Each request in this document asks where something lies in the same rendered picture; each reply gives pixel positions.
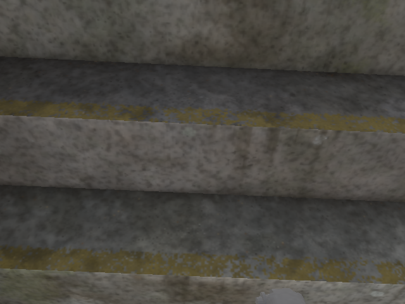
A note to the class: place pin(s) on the right robot thigh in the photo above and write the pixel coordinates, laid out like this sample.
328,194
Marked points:
280,296

